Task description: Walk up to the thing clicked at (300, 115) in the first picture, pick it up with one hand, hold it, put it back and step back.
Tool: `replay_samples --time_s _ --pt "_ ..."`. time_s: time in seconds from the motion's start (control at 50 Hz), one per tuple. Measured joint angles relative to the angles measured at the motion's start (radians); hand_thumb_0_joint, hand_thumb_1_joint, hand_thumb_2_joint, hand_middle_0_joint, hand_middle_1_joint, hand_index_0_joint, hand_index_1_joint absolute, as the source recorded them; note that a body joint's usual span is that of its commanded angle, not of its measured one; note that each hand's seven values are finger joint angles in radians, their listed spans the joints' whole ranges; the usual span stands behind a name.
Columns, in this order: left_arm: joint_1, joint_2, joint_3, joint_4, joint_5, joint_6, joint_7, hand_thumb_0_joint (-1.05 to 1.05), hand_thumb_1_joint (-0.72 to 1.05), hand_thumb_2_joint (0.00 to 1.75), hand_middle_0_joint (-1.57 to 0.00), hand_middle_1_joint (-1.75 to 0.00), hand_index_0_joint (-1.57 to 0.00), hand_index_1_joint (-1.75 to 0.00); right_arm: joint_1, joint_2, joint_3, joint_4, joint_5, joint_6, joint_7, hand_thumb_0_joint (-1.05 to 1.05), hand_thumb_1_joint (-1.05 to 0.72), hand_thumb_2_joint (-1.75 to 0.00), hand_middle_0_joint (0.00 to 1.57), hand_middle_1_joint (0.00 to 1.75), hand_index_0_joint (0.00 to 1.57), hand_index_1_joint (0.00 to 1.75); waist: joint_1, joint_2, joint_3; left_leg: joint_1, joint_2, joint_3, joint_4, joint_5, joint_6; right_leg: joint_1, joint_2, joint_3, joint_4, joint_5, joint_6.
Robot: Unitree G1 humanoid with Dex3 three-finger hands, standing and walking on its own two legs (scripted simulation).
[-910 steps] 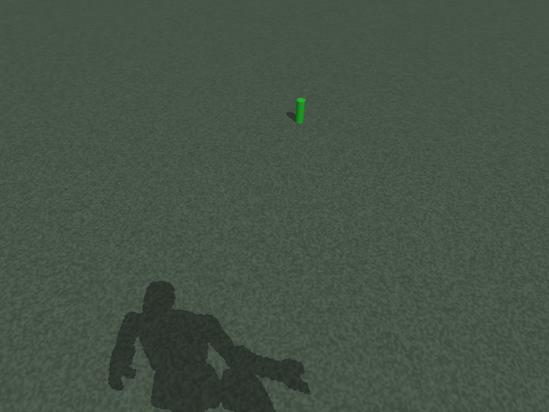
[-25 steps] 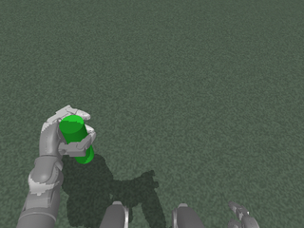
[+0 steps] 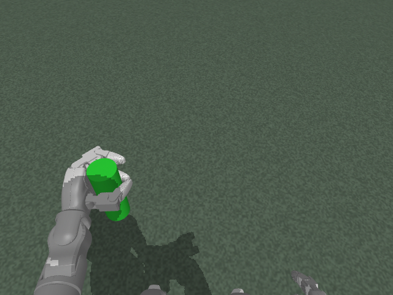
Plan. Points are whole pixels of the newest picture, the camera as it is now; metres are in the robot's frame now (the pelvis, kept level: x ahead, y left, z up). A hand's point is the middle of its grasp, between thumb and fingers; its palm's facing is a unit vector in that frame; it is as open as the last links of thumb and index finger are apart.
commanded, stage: lift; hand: left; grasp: from the side
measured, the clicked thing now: (110, 192) +0.34 +0.18 +0.01
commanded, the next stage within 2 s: hold in 0.30 s
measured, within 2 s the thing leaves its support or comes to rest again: neither
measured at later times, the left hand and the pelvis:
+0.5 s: hand (113, 172) +0.35 +0.16 +0.07, palm faces +0.07 -1.00 -0.01, open 7.3 cm; pelvis +0.02 +0.00 +0.02, yaw +0 degrees
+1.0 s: hand (114, 171) +0.34 +0.16 +0.08, palm faces +0.07 -1.00 +0.00, open 7.3 cm; pelvis +0.02 -0.01 +0.03, yaw +0 degrees
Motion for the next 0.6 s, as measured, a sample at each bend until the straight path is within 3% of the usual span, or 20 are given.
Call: replay_samples --time_s 0.6 --pt "0.011 -0.017 -0.002 0.022 -0.005 -0.013 -0.019 0.04 -0.02 1.07 -0.91 -1.06 -0.86 -1.04 0.007 -0.010 -0.015 0.013 -0.006 0.035 0.000 0.01 -0.90 -0.90 0.20 0.30 0.20 0.30 0.004 -0.002 0.038 0.187 0.002 0.012 -0.152 0.032 -0.006 0.178 0.002 0.006 -0.141 0.029 -0.004"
